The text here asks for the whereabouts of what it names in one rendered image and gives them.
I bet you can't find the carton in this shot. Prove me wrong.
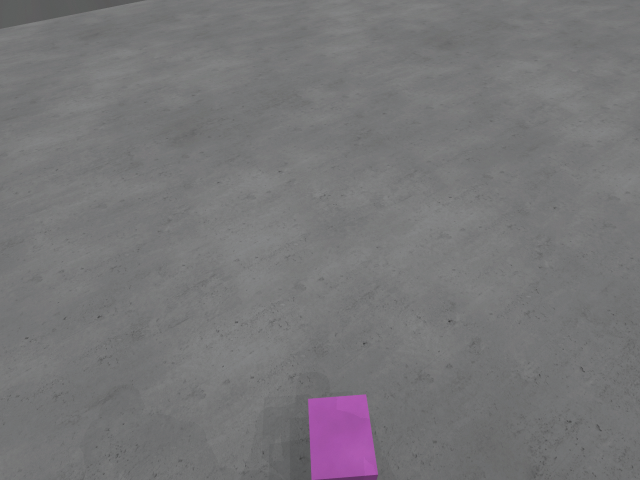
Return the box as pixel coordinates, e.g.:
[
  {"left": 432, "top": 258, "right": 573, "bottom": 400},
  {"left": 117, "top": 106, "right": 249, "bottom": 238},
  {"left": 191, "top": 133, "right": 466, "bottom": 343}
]
[{"left": 308, "top": 394, "right": 378, "bottom": 480}]

